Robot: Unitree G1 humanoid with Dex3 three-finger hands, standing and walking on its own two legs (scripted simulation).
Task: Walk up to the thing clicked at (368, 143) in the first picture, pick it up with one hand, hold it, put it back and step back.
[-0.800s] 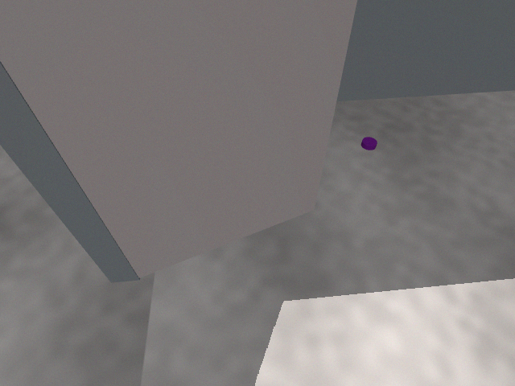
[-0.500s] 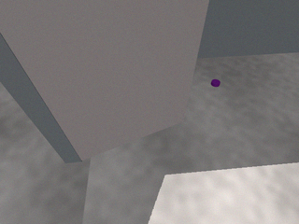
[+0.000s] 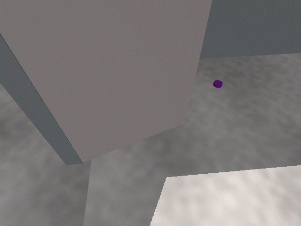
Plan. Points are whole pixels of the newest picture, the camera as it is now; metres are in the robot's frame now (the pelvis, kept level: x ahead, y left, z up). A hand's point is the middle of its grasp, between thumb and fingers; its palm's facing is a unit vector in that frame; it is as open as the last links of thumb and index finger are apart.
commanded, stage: stand
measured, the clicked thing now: (217, 83) +1.51 -0.69 -0.77
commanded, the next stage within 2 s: walk up in 0.32 s
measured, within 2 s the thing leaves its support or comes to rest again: neither
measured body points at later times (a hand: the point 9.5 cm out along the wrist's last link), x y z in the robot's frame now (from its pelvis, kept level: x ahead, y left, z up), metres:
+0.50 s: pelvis -0.02 +0.03 -0.01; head +0.04 +0.02 +0.44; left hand +0.09 +0.32 -0.13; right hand +0.07 -0.31 -0.12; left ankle +0.00 +0.15 -0.73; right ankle +0.00 -0.12 -0.75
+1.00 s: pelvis +0.00 +0.09 -0.01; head +0.03 +0.05 +0.44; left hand +0.30 +0.25 -0.11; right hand -0.18 -0.20 -0.12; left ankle +0.02 +0.17 -0.75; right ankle -0.09 -0.03 -0.73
